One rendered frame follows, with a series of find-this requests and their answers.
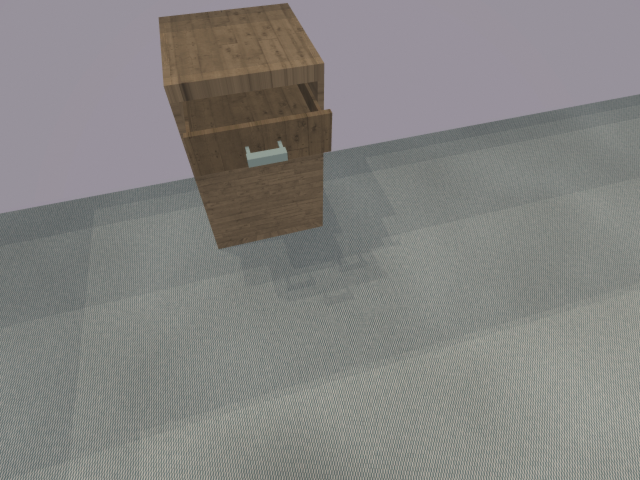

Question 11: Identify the cabinet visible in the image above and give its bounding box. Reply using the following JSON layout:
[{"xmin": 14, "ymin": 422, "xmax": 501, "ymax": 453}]
[{"xmin": 159, "ymin": 3, "xmax": 324, "ymax": 249}]

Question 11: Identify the handle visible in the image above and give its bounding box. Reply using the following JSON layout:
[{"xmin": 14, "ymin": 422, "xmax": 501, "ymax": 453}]
[{"xmin": 245, "ymin": 141, "xmax": 288, "ymax": 168}]

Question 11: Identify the drawer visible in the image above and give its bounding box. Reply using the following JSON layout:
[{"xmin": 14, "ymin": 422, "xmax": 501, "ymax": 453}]
[{"xmin": 182, "ymin": 83, "xmax": 332, "ymax": 176}]

